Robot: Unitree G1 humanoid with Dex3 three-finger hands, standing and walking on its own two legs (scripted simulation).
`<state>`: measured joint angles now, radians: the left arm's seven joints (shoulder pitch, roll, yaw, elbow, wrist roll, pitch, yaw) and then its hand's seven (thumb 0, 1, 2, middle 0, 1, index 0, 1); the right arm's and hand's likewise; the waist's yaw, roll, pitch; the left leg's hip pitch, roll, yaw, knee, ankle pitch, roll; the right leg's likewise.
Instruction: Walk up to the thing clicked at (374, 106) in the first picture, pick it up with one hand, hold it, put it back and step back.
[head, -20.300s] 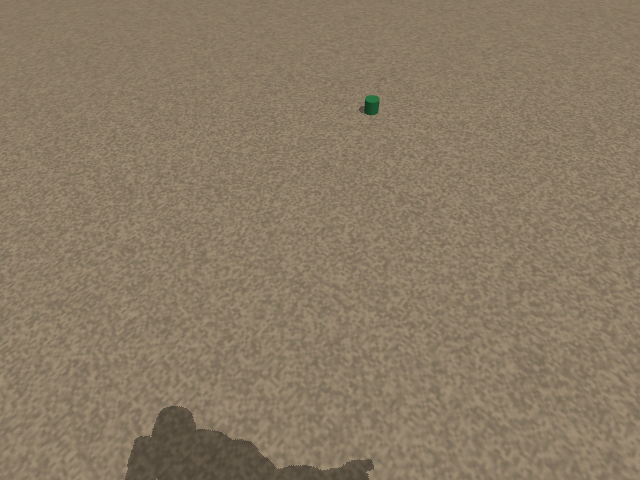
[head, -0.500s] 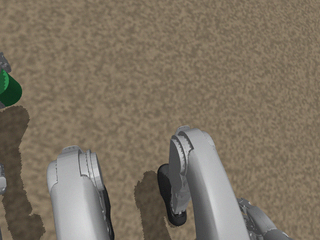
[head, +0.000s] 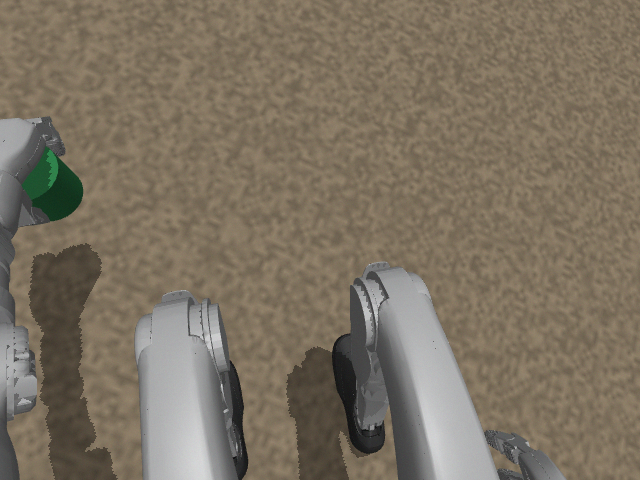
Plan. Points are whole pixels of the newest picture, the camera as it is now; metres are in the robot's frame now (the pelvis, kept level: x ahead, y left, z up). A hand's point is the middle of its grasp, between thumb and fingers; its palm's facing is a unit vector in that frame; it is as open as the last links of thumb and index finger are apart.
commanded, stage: lift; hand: left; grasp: from above
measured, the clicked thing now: (37, 182) +0.48 +0.34 -0.16
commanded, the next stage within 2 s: hold in 1.40 s
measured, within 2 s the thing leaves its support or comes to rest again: neither
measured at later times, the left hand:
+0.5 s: hand out of the picture +0.39 +0.31 +0.06, palm faces -0.41 -0.12 -0.90, open 10.6 cm
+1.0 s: hand out of the picture +0.33 +0.28 +0.23, palm faces -0.45 -0.12 -0.89, open 10.6 cm
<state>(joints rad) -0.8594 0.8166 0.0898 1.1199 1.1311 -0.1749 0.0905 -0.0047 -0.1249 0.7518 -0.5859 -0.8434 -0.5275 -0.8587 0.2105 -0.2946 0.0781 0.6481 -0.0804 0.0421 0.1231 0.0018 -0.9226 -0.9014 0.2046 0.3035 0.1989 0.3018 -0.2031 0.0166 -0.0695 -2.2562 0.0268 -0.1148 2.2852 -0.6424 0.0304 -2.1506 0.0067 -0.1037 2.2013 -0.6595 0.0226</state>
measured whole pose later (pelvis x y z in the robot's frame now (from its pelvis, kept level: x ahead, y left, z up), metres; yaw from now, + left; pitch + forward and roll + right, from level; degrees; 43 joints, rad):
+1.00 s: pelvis +0.03 +0.00 +0.30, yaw +6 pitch +16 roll -3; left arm -0.34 0.48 -0.14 0.81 0.99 -0.04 0.09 0.00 -0.08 0.73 -0.49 -0.96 -0.47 -0.91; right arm 0.25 -0.25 -0.01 0.71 0.03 -0.04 -0.05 0.01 -0.91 -0.90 0.20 0.30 0.20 0.30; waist -0.07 0.04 -0.15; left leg -1.03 0.04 -0.01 1.21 -0.46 0.01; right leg -0.99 0.01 -0.02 1.17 -0.46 0.01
